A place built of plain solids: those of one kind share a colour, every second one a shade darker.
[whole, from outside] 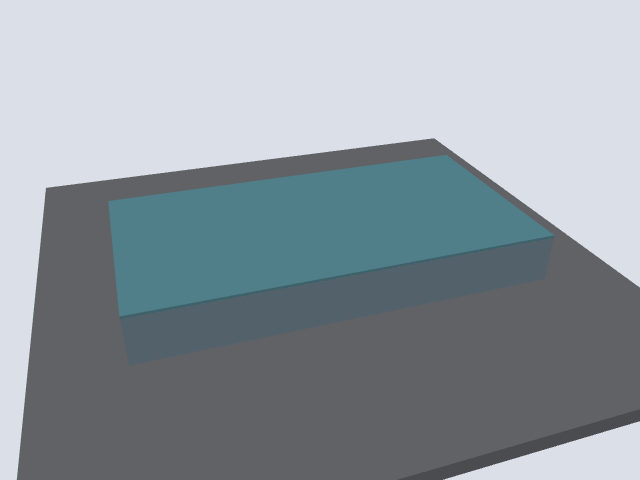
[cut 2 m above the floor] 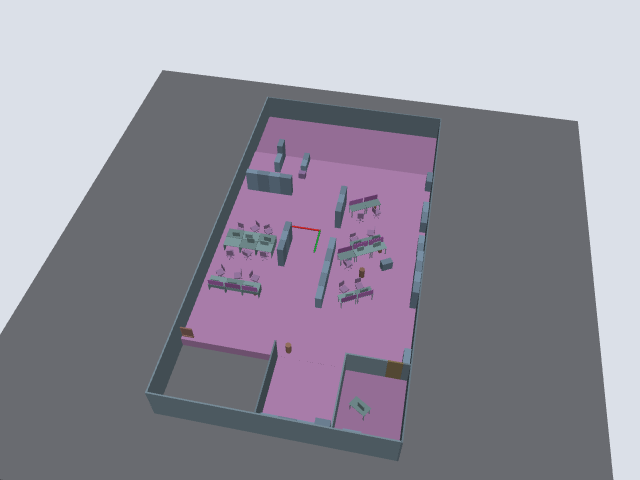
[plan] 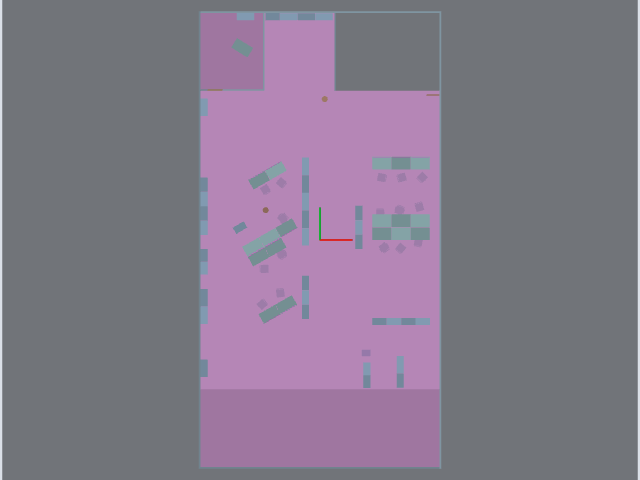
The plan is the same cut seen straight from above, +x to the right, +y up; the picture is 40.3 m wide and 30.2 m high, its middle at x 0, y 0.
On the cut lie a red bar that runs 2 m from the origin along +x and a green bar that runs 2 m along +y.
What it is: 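One storey of an office; an open floor with rows of desks, a band of small rooms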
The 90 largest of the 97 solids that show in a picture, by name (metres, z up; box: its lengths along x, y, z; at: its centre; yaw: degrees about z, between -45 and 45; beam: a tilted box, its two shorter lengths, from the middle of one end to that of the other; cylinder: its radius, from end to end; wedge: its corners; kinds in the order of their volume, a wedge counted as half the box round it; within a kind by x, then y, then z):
{
 "floor_1": {"box": [3.94, 4.9, 0.83], "at": [-5.56, 11.84, 0.37]},
 "floor_2": {"box": [4.39, 4.9, 0.83], "at": [-1.29, 11.84, 0.37]},
 "floor_3": {"box": [15.05, 4.9, 0.72], "at": [0.0, -11.84, 0.31]},
 "floor_4": {"box": [15.05, 18.77, 0.83], "at": [0.0, 0.0, 0.37]},
 "roof_1": {"box": [15.25, 28.77, 0.2], "at": [0.0, 0.0, 3.48]},
 "wall_1": {"box": [0.1, 28.77, 3.43], "at": [-7.58, 0.0, 1.67]},
 "wall_2": {"box": [0.44, 0.1, 2.6], "at": [-7.3, 9.44, 2.08]},
 "wall_3": {"box": [2.54, 0.1, 2.6], "at": [-4.86, 9.44, 2.08]},
 "wall_4": {"box": [0.1, 4.9, 2.6], "at": [-3.54, 11.84, 2.08]},
 "wall_5": {"box": [15.05, 0.1, 3.43], "at": [0.0, -14.34, 1.67]},
 "wall_6": {"box": [15.05, 0.1, 3.43], "at": [0.0, 14.34, 1.67]},
 "wall_7": {"box": [0.1, 4.9, 2.6], "at": [0.96, 11.84, 2.08]},
 "wall_8": {"box": [0.1, 28.77, 3.43], "at": [7.58, 0.0, 1.67]},
 "cabinet_1": {"box": [0.45, 1.1, 1.1], "at": [-7.29, -8.07, 1.33]},
 "cabinet_2": {"box": [0.45, 1.1, 1.1], "at": [-7.29, -4.74, 1.33]},
 "cabinet_3": {"box": [0.45, 1.1, 1.1], "at": [-7.29, -3.63, 1.33]},
 "cabinet_4": {"box": [0.46, 0.8, 0.72], "at": [-7.29, -1.78, 1.14]},
 "cabinet_5": {"box": [0.46, 0.8, 0.72], "at": [-7.29, -0.97, 1.14]},
 "cabinet_6": {"box": [0.45, 0.9, 1.88], "at": [-7.29, 0.76, 1.72]},
 "cabinet_7": {"box": [0.45, 0.9, 1.88], "at": [-7.29, 1.67, 1.72]},
 "cabinet_8": {"box": [0.45, 0.9, 1.88], "at": [-7.29, 2.58, 1.72]},
 "cabinet_9": {"box": [0.45, 0.9, 1.88], "at": [-7.29, 3.49, 1.72]},
 "cabinet_10": {"box": [0.45, 1.1, 1.1], "at": [-7.29, 8.35, 1.33]},
 "cabinet_11": {"box": [0.8, 0.46, 0.72], "at": [-5.04, 0.78, 1.14], "yaw": 30.7},
 "cabinet_12": {"box": [1.1, 0.45, 1.1], "at": [-4.69, 14.05, 1.33]},
 "cabinet_13": {"box": [0.9, 0.45, 1.88], "at": [-2.98, 14.05, 1.72]},
 "cabinet_14": {"box": [1.1, 0.45, 1.1], "at": [-1.97, 14.05, 1.33]},
 "cabinet_15": {"box": [0.45, 0.9, 1.88], "at": [-0.91, -4.52, 1.72]},
 "cabinet_16": {"box": [0.45, 0.9, 1.88], "at": [-0.91, -3.61, 1.72]},
 "cabinet_17": {"box": [0.45, 0.9, 1.88], "at": [-0.91, -2.7, 1.72]},
 "cabinet_18": {"box": [0.45, 1.1, 1.1], "at": [-0.91, 0.2, 1.33]},
 "cabinet_19": {"box": [0.45, 1.1, 1.1], "at": [-0.91, 1.31, 1.33]},
 "cabinet_20": {"box": [0.45, 1.1, 1.1], "at": [-0.91, 2.42, 1.33]},
 "cabinet_21": {"box": [0.45, 1.1, 1.1], "at": [-0.91, 3.53, 1.33]},
 "cabinet_22": {"box": [0.45, 1.1, 1.1], "at": [-0.91, 4.64, 1.33]},
 "cabinet_23": {"box": [1.1, 0.45, 1.1], "at": [-0.86, 14.05, 1.33]},
 "cabinet_24": {"box": [1.1, 0.45, 1.1], "at": [0.25, 14.05, 1.33]},
 "cabinet_25": {"box": [0.45, 0.9, 1.88], "at": [2.44, -0.11, 1.72]},
 "cabinet_26": {"box": [0.45, 0.9, 1.88], "at": [2.44, 0.8, 1.72]},
 "cabinet_27": {"box": [0.45, 0.9, 1.88], "at": [2.44, 1.71, 1.72]},
 "cabinet_28": {"box": [0.46, 0.8, 0.72], "at": [2.95, -8.91, 1.14]},
 "cabinet_29": {"box": [0.46, 0.8, 0.72], "at": [2.95, -8.1, 1.14]},
 "cabinet_30": {"box": [0.9, 0.45, 1.88], "at": [3.74, -5.13, 1.72]},
 "cabinet_31": {"box": [0.9, 0.45, 1.88], "at": [4.65, -5.13, 1.72]},
 "cabinet_32": {"box": [0.45, 0.9, 1.88], "at": [5.05, -8.85, 1.72]},
 "cabinet_33": {"box": [0.45, 1.1, 1.1], "at": [5.05, -7.84, 1.33]},
 "cabinet_34": {"box": [0.9, 0.45, 1.88], "at": [5.56, -5.13, 1.72]},
 "cabinet_35": {"box": [0.9, 0.45, 1.88], "at": [6.47, -5.13, 1.72]},
 "desk_1": {"box": [1.2, 0.7, 0.032], "at": [-4.9, 12.1, 1.49], "yaw": -31.5},
 "desk_2": {"box": [1.2, 0.7, 0.032], "at": [-4.21, -0.44, 1.49], "yaw": 29.9},
 "desk_3": {"box": [1.2, 0.7, 0.032], "at": [-3.85, -1.07, 1.49], "yaw": 29.9},
 "desk_4": {"box": [1.2, 0.7, 0.032], "at": [-3.84, 3.77, 1.49], "yaw": 29.9},
 "desk_5": {"box": [1.2, 0.7, 0.032], "at": [-3.18, -4.68, 1.49], "yaw": 29.9},
 "desk_6": {"box": [1.2, 0.7, 0.032], "at": [-3.16, 0.16, 1.49], "yaw": 29.9},
 "desk_7": {"box": [1.2, 0.7, 0.032], "at": [-2.8, -0.46, 1.49], "yaw": 29.9},
 "desk_8": {"box": [1.2, 0.7, 0.032], "at": [-2.78, 4.38, 1.49], "yaw": 29.9},
 "desk_9": {"box": [1.2, 0.7, 0.032], "at": [-2.13, -4.07, 1.49], "yaw": 29.9},
 "desk_10": {"box": [1.2, 0.7, 0.032], "at": [-2.11, 0.77, 1.49], "yaw": 29.9},
 "desk_11": {"box": [1.2, 0.8, 0.032], "at": [3.89, 0.39, 1.49]},
 "desk_12": {"box": [1.2, 0.8, 0.032], "at": [3.89, 1.21, 1.49]},
 "desk_13": {"box": [1.2, 0.8, 0.032], "at": [3.89, 4.83, 1.49]},
 "desk_14": {"box": [1.2, 0.8, 0.032], "at": [5.1, 0.39, 1.49]},
 "desk_15": {"box": [1.2, 0.8, 0.032], "at": [5.1, 1.21, 1.49]},
 "desk_16": {"box": [1.2, 0.8, 0.032], "at": [5.1, 4.83, 1.49]},
 "desk_17": {"box": [1.2, 0.8, 0.032], "at": [6.31, 0.39, 1.49]},
 "desk_18": {"box": [1.2, 0.8, 0.032], "at": [6.31, 1.21, 1.49]},
 "desk_19": {"box": [1.2, 0.8, 0.032], "at": [6.31, 4.83, 1.49]},
 "officechair_1": {"box": [0.49, 0.51, 0.08], "at": [-3.65, -4.06, 1.26], "yaw": 40.4},
 "officechair_2": {"box": [0.49, 0.51, 0.08], "at": [-3.48, -1.82, 1.32], "yaw": 2.3},
 "officechair_3": {"box": [0.51, 0.49, 0.08], "at": [-3.45, 3.19, 1.3], "yaw": 32.9},
 "officechair_4": {"box": [0.51, 0.49, 0.08], "at": [-2.49, -3.35, 1.33], "yaw": 6.6},
 "officechair_5": {"box": [0.49, 0.51, 0.08], "at": [-2.44, 3.61, 1.26], "yaw": -39.9},
 "officechair_6": {"box": [0.5, 0.49, 0.08], "at": [-2.41, -0.88, 1.31], "yaw": 34.6},
 "officechair_7": {"box": [0.49, 0.5, 0.08], "at": [-2.35, 1.36, 1.26], "yaw": 39.7},
 "officechair_8": {"box": [0.49, 0.51, 0.08], "at": [3.87, 3.93, 1.28], "yaw": -11.6},
 "officechair_9": {"box": [0.5, 0.49, 0.08], "at": [4.02, -0.47, 1.28], "yaw": 38.8},
 "officechair_10": {"box": [0.5, 0.49, 0.08], "at": [5.0, 1.86, 1.28], "yaw": -22.4},
 "officechair_11": {"box": [0.51, 0.49, 0.08], "at": [5.09, -0.51, 1.33], "yaw": -40.8},
 "officechair_12": {"box": [0.49, 0.51, 0.08], "at": [5.16, 3.93, 1.26], "yaw": 16.3},
 "officechair_13": {"box": [0.51, 0.49, 0.08], "at": [6.19, -0.12, 1.26], "yaw": -11.0},
 "officechair_14": {"box": [0.51, 0.49, 0.08], "at": [6.26, 2.06, 1.3], "yaw": 16.0},
 "officechair_15": {"box": [0.51, 0.49, 0.08], "at": [6.44, 3.95, 1.32], "yaw": -44.4},
 "door_1": {"box": [0.96, 0.1, 2.05], "at": [-6.61, 9.44, 1.81]},
 "bin_1": {"cylinder": 0.19, "from": [-3.42, 1.88, 0.78], "to": [-3.42, 1.88, 1.55]},
 "bin_2": {"cylinder": 0.19, "from": [0.3, 8.87, 0.78], "to": [0.3, 8.87, 1.55]},
 "pedestal_1": {"box": [0.55, 0.41, 0.54], "at": [2.9, -7.11, 1.1]},
 "screen_1": {"box": [1.1, 0.03, 0.48], "at": [-4.05, -0.72, 1.75], "yaw": 29.9},
 "screen_2": {"box": [1.1, 0.03, 0.48], "at": [-3.02, -4.95, 1.75], "yaw": 29.9},
 "screen_3": {"box": [1.1, 0.03, 0.48], "at": [-1.97, -4.35, 1.75], "yaw": 29.9},
 "guard_1": {"box": [0.68, 0.03, 0.85], "at": [7.1, 9.12, 1.33]}
}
